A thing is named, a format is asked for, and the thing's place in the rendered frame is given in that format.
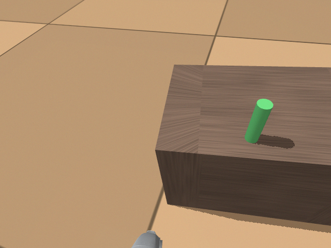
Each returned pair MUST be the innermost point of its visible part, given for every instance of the can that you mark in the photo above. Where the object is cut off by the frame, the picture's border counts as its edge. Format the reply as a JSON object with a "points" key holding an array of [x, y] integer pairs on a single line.
{"points": [[259, 117]]}

